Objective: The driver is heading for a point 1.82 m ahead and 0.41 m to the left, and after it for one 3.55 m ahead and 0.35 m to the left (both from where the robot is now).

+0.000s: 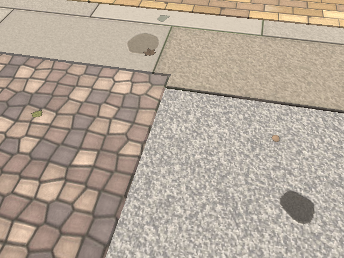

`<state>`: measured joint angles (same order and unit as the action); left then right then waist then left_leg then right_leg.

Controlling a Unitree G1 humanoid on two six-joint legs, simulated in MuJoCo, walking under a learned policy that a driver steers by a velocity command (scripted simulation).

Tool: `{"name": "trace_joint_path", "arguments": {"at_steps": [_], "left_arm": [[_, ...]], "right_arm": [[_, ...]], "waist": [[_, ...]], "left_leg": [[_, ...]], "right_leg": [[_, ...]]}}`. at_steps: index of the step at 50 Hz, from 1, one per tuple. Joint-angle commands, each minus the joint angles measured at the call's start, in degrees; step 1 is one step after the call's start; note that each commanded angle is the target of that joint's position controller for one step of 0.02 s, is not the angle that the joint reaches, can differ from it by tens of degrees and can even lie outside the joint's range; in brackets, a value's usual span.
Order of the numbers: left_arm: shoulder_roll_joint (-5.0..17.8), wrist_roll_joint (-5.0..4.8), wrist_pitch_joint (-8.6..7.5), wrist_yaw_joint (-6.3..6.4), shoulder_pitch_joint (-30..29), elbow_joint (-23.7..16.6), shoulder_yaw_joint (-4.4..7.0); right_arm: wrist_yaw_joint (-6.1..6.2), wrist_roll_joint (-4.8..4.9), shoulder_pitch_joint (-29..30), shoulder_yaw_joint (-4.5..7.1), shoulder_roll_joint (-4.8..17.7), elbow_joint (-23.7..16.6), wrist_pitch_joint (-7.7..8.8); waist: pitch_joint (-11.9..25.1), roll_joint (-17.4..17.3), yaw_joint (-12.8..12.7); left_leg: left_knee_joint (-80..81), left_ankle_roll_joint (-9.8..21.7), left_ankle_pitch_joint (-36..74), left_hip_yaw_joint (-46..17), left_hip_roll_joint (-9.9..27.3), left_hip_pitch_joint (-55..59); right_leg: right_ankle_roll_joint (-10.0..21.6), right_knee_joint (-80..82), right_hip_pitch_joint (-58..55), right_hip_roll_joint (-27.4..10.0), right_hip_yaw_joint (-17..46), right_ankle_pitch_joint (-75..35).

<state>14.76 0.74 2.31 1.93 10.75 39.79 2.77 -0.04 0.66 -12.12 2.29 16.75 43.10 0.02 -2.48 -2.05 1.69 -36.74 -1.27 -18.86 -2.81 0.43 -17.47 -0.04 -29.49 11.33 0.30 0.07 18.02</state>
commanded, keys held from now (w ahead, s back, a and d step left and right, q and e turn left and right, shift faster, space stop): q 0.44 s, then w+q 0.28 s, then w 0.24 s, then w+e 0.04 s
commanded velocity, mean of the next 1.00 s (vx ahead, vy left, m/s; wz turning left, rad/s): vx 0.17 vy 0.00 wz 0.46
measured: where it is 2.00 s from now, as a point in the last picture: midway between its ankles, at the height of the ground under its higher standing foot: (102, 249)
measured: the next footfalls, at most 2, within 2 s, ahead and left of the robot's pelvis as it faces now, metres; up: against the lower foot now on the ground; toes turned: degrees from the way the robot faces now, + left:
left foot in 0.20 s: +0.03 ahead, +0.12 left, +0.00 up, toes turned +9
right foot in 0.74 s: +0.14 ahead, -0.06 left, +0.00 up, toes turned +30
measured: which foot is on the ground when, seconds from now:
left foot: up 0.00-0.18, down 0.20-0.74, up 0.76-1.00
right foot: down 0.00-0.20, up 0.22-0.72, down 0.74-1.00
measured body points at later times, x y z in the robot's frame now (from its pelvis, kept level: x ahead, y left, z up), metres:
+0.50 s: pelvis -0.01 +0.05 +0.01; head +0.02 +0.09 +0.46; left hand +0.07 +0.37 -0.10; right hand +0.20 -0.19 -0.06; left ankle -0.01 +0.12 -0.73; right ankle +0.05 -0.12 -0.67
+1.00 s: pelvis +0.12 +0.06 +0.01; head +0.15 +0.06 +0.46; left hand -0.01 +0.31 -0.10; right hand +0.41 -0.07 -0.08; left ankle +0.14 +0.25 -0.68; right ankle +0.11 -0.08 -0.73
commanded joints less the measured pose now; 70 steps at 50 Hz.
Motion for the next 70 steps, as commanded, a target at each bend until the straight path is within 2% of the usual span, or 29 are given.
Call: {"name": "trace_joint_path", "arguments": {"at_steps": [1,4,7,9,10,11,12,13,15,22,26,31,35,36,37,38,39,41,42,50,55,57,58,59,60,61,63,66,70], "left_arm": [[10.5,0.05,-1.44,1.06,0.3,-3.5,3.13],[11.6,-0.73,-1.53,1.08,-2.2,-3.5,3.65],[12.1,-1.35,-0.75,0.8,-4.5,-3.5,3.93],[11.8,-2.38,-0.58,0.67,-5.2,-3.0,3.82],[10.2,-2.34,-0.88,0.37,-1.8,-1.7,3.48],[6.9,0.37,-1.14,0.13,-0.1,-2.6,2.49],[6.5,0.62,-1.31,0.58,-6.3,-5.8,2.03],[9.0,-0.35,-1.21,0.82,-7.0,-5.5,2.78],[10.2,-0.66,-1.08,1.16,-5.4,-3.5,3.53],[8.0,-0.8,-1.56,0.79,-5.0,-2.5,3.16],[8.6,-1.32,-3.02,-0.21,-7.3,-3.3,3.11],[8.4,-1.85,-6.38,-1.87,-8.7,-3.7,2.87],[8.3,-2.61,-8.26,-2.5,-2.9,-1.7,3.25],[9.0,-2.52,-8.47,-2.27,0.1,-0.7,3.69],[10.9,-1.78,-8.58,-1.85,5.9,0.4,4.13],[13.9,-0.13,-8.43,-1.69,10.1,0.8,4.1],[16.3,0.7,-8.59,-2.46,9.3,1.7,4.95],[9.6,-1.1,-8.5,-2.07,5.7,1.0,3.05],[9.2,-1.05,-8.29,-1.87,5.6,1.0,2.74],[10.3,-1.84,-7.46,-1.59,11.0,3.9,1.89],[13.3,-2.66,-6.33,-1.6,13.4,5.2,2.5],[13.1,-2.46,-6.06,-1.55,12.6,5.1,2.35],[10.9,-1.62,-6.29,-1.59,12.2,4.2,1.5],[3.8,-1.02,-6.77,-1.58,16.7,1.9,-0.51],[4.8,-2.61,-7.41,-1.39,18.6,2.2,-0.46],[9.7,-4.2,-7.19,-1.47,14.5,1.7,1.2],[8.9,-3.18,-6.69,-1.5,9.1,0.9,1.25],[5.7,-2.79,-4.64,-1.84,10.5,1.9,1.2],[5.0,-1.8,-3.85,-1.87,5.6,-0.8,1.18]], "right_arm": [[0.13,0.44,3.5,2.36,6.1,-5.9,-0.16],[-0.62,0.69,3.1,2.21,4.9,-6.4,-1.24],[-1.61,0.9,1.6,2.38,5.4,-6.9,-1.88],[-1.93,0.69,-1.7,2.99,5.9,-6.3,-2.12],[-1.37,0.13,-2.9,3.73,7.5,-6.4,-2.07],[-0.21,0.11,-3.9,5.45,14.7,-7.8,-1.91],[-0.85,-1.95,-5.3,5.25,16.9,-9.1,-0.71],[-1.32,-2.38,-4.5,4.61,14.6,-9.5,0.55],[-0.7,-0.8,0.5,4.05,12.2,-9.6,1.25],[1.52,-0.09,0.9,3.31,10.9,-10.7,-0.15],[1.94,0.17,-0.6,3.54,11.3,-10.4,-0.4],[1.49,0.36,-1.8,3.79,12.0,-10.0,0.06],[1.17,0.68,0.6,3.2,10.6,-10.6,-0.31],[1.19,0.6,0.9,2.73,9.0,-10.9,-0.24],[1.14,0.31,0.5,1.56,5.2,-11.0,0.09],[1.1,0.31,-0.4,0.41,1.3,-12.0,0.59],[1.24,1.2,1.0,1.59,6.0,-14.1,1.37],[0.88,0.69,-0.2,2.56,8.9,-11.1,1.82],[0.61,0.28,-0.3,2.58,8.2,-10.5,2.21],[-1.42,-0.15,11.9,-0.22,1.2,-14.1,4.81],[-2.57,0.98,11.5,1.23,4.9,-14.4,5.88],[-1.71,0.84,1.8,3.17,8.2,-11.7,5.7],[-0.9,0.29,-7.0,4.27,10.7,-10.1,5.37],[-0.21,-1.74,-14.5,5.44,16.2,-9.3,4.73],[-0.62,-1.86,-15.4,4.6,13.4,-8.6,4.52],[-0.71,-1.17,-11.4,3.3,9.4,-8.1,4.52],[-0.8,-0.8,-4.7,2.3,5.8,-7.4,4.69],[-0.92,-1.39,-0.2,2.28,3.6,-6.2,6.27],[-0.44,-1.47,1.5,3.02,5.2,-4.2,7.16]], "waist": [[2.0,14.3,-3.0],[2.4,9.9,-2.4],[4.3,10.7,-1.9],[5.6,9.2,0.1],[5.9,4.4,0.1],[6.0,-11.8,-1.3],[8.0,-15.4,1.5],[8.1,-7.5,2.0],[4.9,-1.9,-0.7],[6.2,-3.8,-0.9],[4.0,-7.1,0.6],[2.8,-6.7,1.5],[2.3,-5.7,-2.7],[3.0,-4.1,-4.5],[6.2,0.6,-6.3],[7.2,10.3,-5.9],[0.9,14.1,-4.5],[-4.3,10.6,-3.8],[-3.3,9.5,-3.6],[-3.5,8.3,-7.4],[-2.5,10.0,-4.4],[3.8,8.8,2.0],[10.8,7.4,6.5],[22.4,-6.9,6.5],[26.7,-14.7,5.8],[16.1,-10.3,4.9],[5.7,-5.1,1.9],[2.1,-5.2,-1.8],[-2.2,-1.7,-3.0]], "left_leg": [[-14.4,0.0,-14.0,1.4,0.5,-10.9],[-14.6,-0.8,-12.3,2.1,2.5,-11.0],[-6.8,-0.6,-5.3,5.2,1.5,-4.2],[4.4,1.2,4.5,7.8,-0.9,3.1],[10.9,3.0,12.3,4.6,-1.3,8.6],[15.3,8.5,32.8,-15.1,11.4,17.3],[17.7,20.9,39.2,-31.5,22.2,14.8],[18.5,22.3,34.3,-29.0,21.4,14.8],[17.8,16.1,24.7,-20.3,15.0,12.6],[18.1,14.4,23.5,-17.1,9.8,13.2],[23.2,15.0,-8.1,-23.4,8.6,10.6],[22.5,15.4,-12.1,-27.7,8.0,8.7],[19.3,12.9,-13.7,-28.6,4.6,0.5],[15.8,10.9,-14.5,-26.7,2.4,-4.0],[4.7,7.6,-17.9,-21.2,-0.9,-10.9],[-11.5,4.3,-16.9,-10.3,-7.8,-20.2],[-19.5,3.6,-15.6,-8.6,-4.3,-28.6],[-24.5,2.1,-6.8,-7.8,-1.2,-31.4],[-24.8,1.8,-3.5,-6.9,-0.6,-31.1],[-4.8,-1.0,13.9,2.6,2.4,-20.6],[5.9,1.1,14.2,2.0,-0.2,-7.9],[9.7,4.0,13.7,3.1,-1.8,7.6],[7.8,6.1,13.6,-0.3,3.0,22.4],[8.8,12.4,4.0,-21.9,19.4,43.8],[18.3,15.6,-5.0,-38.9,24.3,40.8],[20.0,13.8,-9.0,-31.8,22.3,33.0],[22.7,12.0,-0.2,-17.8,17.4,19.5],[27.7,12.0,10.8,-6.9,14.4,9.9],[29.1,12.6,27.1,2.6,14.2,8.2]], "right_leg": [[13.0,8.6,-5.4,-19.4,15.3,-28.9],[13.0,7.9,-6.0,-19.4,11.2,-34.0],[11.0,5.6,-4.7,-17.4,5.9,-34.0],[8.0,0.4,-2.4,-15.6,2.1,-28.2],[4.5,-6.5,1.4,-12.6,-1.5,-18.8],[-1.8,-22.9,15.6,-6.1,-7.1,4.9],[-3.6,-34.6,23.7,1.6,0.4,23.5],[-3.4,-40.8,25.1,-0.1,4.8,22.3],[-2.7,-39.0,25.6,-2.3,5.6,12.2],[-5.8,-28.2,21.9,-0.1,5.4,1.4],[-5.5,-16.9,20.8,0.1,5.6,-0.3],[-3.3,-6.5,15.5,1.3,5.5,1.9],[-0.7,6.0,0.4,1.8,3.7,-5.2],[0.3,8.9,-6.8,0.2,3.9,-7.4],[2.7,10.2,-16.3,-7.5,10.8,-2.8],[7.8,16.0,-20.8,-17.7,27.8,12.8],[13.6,19.5,-14.3,-23.6,40.3,24.9],[11.9,20.1,-12.6,-18.3,30.9,21.3],[10.5,20.0,-13.0,-16.1,26.6,16.4],[10.7,22.0,-5.9,-10.7,9.2,-13.2],[9.1,18.6,-6.8,-14.4,12.1,-20.3],[6.5,6.6,-5.6,-11.5,8.8,-34.9],[4.4,-6.0,2.1,-8.8,7.0,-30.3],[0.3,-28.3,20.9,-1.2,2.5,-7.5],[0.0,-39.1,26.0,0.9,8.0,14.3],[0.3,-43.6,30.7,-2.2,8.5,11.1],[0.6,-40.7,29.9,-6.2,5.7,3.0],[0.1,-38.2,23.9,-8.2,5.5,-2.7],[-1.4,-29.0,27.0,-7.6,6.0,-10.3]]}}
Keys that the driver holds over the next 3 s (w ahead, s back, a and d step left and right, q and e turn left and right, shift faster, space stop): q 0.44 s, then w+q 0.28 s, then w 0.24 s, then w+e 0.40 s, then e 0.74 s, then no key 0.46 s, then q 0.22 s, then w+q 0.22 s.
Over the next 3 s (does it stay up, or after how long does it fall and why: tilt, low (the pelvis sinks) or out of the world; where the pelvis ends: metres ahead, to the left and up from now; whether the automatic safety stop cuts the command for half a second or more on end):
stays up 0.51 0.31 -0.01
